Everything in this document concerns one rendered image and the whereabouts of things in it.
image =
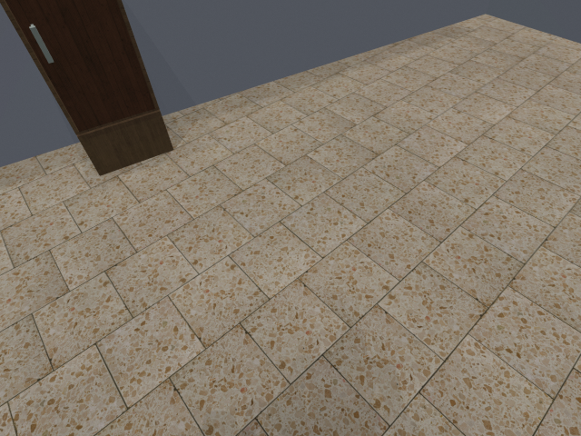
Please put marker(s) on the cupboard door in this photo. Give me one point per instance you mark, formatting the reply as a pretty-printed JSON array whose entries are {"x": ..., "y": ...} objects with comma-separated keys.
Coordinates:
[{"x": 96, "y": 71}]

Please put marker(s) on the handle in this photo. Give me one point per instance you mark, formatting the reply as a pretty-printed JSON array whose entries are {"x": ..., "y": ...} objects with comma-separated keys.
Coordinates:
[{"x": 40, "y": 41}]

